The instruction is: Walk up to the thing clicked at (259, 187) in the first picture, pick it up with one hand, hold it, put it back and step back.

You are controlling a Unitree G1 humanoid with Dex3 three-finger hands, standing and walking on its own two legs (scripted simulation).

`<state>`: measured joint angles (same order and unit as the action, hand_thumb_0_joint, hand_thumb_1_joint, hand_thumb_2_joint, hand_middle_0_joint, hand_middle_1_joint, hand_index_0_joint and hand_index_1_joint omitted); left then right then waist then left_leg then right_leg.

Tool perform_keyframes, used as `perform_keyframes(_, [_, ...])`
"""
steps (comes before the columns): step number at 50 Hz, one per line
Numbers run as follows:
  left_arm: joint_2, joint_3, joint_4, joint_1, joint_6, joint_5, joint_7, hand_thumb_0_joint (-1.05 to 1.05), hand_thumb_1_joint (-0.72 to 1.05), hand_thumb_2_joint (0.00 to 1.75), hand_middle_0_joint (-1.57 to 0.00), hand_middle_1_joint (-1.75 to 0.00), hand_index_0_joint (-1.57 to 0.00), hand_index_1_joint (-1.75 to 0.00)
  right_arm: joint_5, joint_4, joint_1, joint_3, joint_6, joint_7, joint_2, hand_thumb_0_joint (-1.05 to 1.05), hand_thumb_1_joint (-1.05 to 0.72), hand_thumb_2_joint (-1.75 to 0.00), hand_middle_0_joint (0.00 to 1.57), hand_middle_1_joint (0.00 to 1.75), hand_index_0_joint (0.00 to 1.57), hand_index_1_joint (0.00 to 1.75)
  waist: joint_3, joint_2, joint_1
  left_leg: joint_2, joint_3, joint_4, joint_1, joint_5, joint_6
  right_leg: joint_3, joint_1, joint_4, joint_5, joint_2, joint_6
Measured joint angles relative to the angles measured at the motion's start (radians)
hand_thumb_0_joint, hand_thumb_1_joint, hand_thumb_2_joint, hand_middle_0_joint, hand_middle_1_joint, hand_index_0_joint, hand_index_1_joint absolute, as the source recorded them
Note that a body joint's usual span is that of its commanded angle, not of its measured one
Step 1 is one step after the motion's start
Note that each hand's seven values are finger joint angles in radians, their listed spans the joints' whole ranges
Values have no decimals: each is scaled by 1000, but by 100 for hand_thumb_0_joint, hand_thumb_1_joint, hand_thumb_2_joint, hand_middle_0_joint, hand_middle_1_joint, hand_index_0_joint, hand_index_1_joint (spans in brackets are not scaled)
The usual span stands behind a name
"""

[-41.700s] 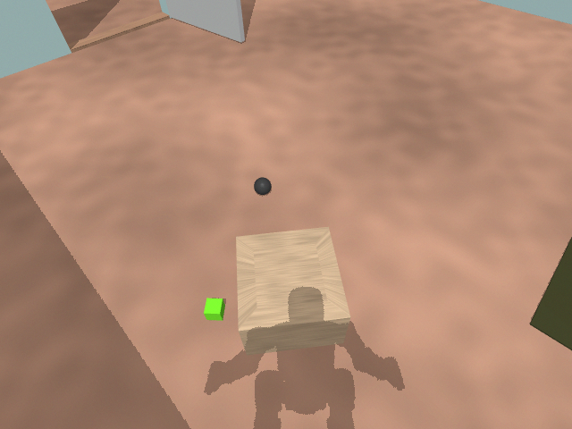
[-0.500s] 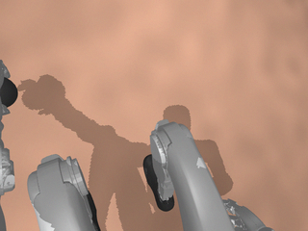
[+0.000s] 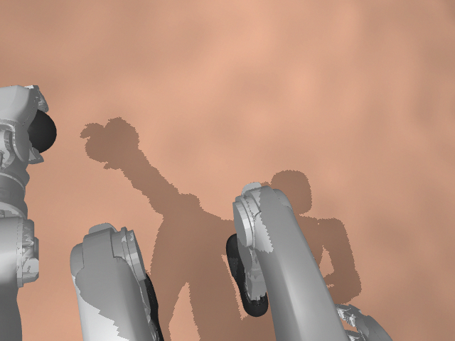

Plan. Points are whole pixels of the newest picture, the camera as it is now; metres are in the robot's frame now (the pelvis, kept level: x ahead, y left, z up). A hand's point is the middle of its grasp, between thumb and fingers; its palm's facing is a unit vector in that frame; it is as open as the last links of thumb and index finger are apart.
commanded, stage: lift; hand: left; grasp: from above
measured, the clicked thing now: (28, 131) +0.51 +0.26 -0.16
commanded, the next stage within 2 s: hold in 1.48 s
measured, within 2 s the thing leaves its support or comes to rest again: neither
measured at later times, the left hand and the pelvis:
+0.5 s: hand out of the picture +0.42 +0.28 +0.01, palm faces -0.44 -0.10 -0.89, open 10.7 cm; pelvis +0.00 +0.00 +0.11, yaw +3 degrees
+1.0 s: hand out of the picture +0.36 +0.26 +0.21, palm faces -0.46 -0.12 -0.88, open 10.7 cm; pelvis +0.03 +0.00 +0.29, yaw +5 degrees
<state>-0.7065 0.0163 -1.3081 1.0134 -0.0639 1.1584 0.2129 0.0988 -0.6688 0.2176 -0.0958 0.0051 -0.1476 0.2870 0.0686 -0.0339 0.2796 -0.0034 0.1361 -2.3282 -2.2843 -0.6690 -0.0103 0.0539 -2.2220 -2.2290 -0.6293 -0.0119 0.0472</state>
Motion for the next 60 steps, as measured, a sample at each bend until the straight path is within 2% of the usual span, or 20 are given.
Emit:
perform_keyframes(10, [59,-20,197,-131,6,-59,-103,0,-10,59,-60,-81,-58,-78,-44,24,14,52,-53,39,3,0,-92,-91,20,30,20,29,49,-17,-59,0,-29,103,91,9,10,-18,86,90,0,-10,-1])
perform_keyframes(15, [80,-39,299,-206,9,-86,-132,0,-10,60,-59,-81,-57,-78,-62,39,4,75,-69,60,7,1,-92,-91,20,30,20,29,77,-18,-91,-3,-40,172,154,18,13,-23,146,153,8,-12,0])
perform_keyframes(23, [125,-84,428,-326,42,-133,-153,-1,-9,60,-58,-82,-57,-79,-92,50,-27,95,-76,99,-4,1,-91,-91,20,30,20,29,114,-17,-133,-9,-55,310,311,26,15,-27,296,286,18,-14,0])
perform_keyframes(34, [200,-125,546,-484,100,-163,-156,-1,-9,61,-58,-82,-56,-79,-123,28,-51,102,-73,149,-41,1,-90,-90,20,30,20,29,125,-16,-165,-18,-79,573,628,57,13,-34,599,536,50,-15,-6])
perform_keyframes(42, [238,-149,578,-593,108,-180,-154,-1,-11,62,-58,-82,-57,-79,-139,-2,-26,102,-57,182,-54,1,-90,-90,20,30,20,30,112,-11,-183,-26,-98,793,904,95,9,-41,863,746,89,-11,-11])
perform_keyframes(50, [266,-171,525,-634,95,-175,-132,-1,-12,63,-59,-82,-58,-79,-143,-32,9,110,-19,201,-51,1,-90,-90,20,30,20,30,91,-5,-192,-33,-108,996,1136,144,2,-41,1089,944,137,-6,-19])
perform_keyframes(60, [316,-191,489,-671,88,-158,-74,-1,-12,64,-59,-82,-58,-79,-139,-64,34,126,4,206,-40,1,-90,-90,20,30,20,30,56,-1,-203,-35,-119,1205,1362,199,-2,-43,1309,1144,190,-5,-24])
